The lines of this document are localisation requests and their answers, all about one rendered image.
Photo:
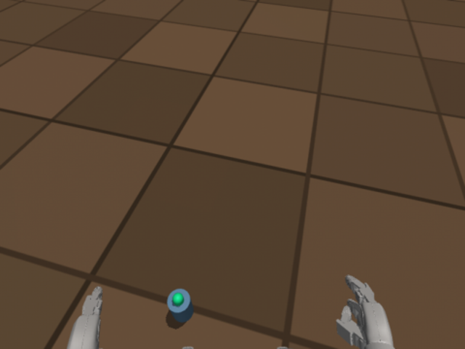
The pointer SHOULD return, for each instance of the bottle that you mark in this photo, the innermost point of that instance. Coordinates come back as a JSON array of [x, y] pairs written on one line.
[[180, 305]]

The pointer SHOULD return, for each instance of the left robot hand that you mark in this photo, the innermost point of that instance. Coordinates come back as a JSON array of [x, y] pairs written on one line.
[[86, 329]]

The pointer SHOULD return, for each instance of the right robot hand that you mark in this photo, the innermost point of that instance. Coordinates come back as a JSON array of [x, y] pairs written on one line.
[[372, 323]]

